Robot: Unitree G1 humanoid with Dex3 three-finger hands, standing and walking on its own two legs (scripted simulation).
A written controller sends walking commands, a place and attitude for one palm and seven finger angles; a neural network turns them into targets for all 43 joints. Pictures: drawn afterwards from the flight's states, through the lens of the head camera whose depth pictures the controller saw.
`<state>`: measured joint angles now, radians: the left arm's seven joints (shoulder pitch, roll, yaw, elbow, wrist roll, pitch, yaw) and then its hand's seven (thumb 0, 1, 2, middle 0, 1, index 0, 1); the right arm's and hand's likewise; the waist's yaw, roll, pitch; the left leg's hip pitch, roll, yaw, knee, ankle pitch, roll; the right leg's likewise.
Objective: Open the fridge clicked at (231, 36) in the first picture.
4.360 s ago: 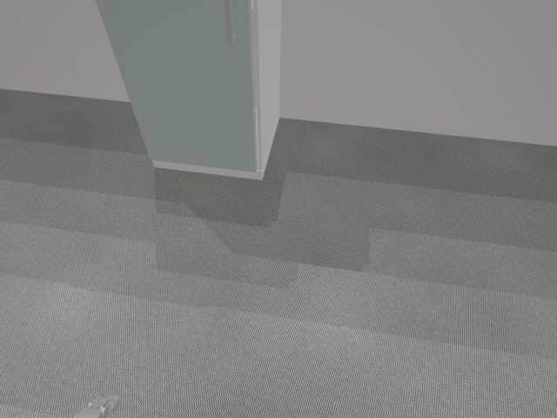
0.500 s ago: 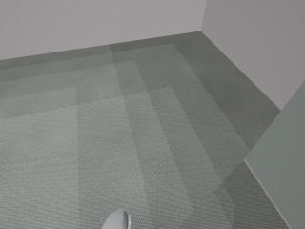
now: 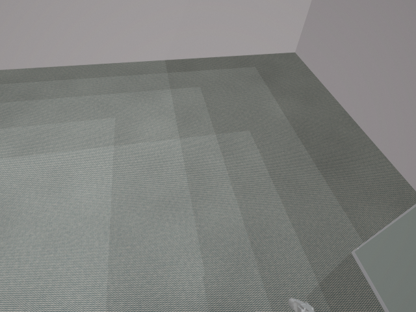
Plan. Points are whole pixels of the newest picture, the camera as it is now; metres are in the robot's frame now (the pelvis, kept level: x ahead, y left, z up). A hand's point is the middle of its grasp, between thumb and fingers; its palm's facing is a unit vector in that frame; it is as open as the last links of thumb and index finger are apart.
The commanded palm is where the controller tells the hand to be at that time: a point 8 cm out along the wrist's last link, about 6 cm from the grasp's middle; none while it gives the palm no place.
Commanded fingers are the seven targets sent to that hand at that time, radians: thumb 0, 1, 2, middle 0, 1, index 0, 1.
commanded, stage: turn to face it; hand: right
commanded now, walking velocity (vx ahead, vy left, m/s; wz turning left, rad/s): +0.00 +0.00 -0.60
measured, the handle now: out of the picture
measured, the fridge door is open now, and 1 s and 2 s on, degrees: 0 0 0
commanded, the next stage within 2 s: take the last steps up to it in 1.92 s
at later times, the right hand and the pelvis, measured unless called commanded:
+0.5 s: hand out of the picture +0.01 -0.27 -0.16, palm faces +0.32 +0.91 -0.27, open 7.4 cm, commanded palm none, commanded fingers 0.00 -0.90 -0.90 0.20 0.30 0.20 0.30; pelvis -0.01 -0.03 +0.01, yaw -16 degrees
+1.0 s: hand out of the picture -0.08 -0.16 -0.15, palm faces +0.58 +0.77 -0.26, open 7.4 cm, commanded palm none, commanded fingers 0.00 -0.90 -0.90 0.20 0.30 0.20 0.30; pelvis -0.03 +0.04 +0.01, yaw -36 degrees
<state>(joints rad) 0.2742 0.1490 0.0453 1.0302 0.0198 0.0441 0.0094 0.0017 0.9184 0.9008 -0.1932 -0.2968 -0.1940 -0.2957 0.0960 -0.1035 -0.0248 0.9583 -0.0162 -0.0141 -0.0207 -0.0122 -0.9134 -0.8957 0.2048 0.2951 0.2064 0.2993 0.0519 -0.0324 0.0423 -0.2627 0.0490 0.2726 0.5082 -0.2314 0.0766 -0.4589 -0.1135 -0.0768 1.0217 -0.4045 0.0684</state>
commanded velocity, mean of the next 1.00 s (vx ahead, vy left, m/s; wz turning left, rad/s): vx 0.00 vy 0.00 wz -0.60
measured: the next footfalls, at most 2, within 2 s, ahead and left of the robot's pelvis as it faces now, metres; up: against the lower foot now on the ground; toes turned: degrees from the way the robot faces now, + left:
right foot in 0.18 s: +0.04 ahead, -0.13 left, +0.00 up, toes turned -16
left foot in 0.70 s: +0.06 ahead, +0.12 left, +0.00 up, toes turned -22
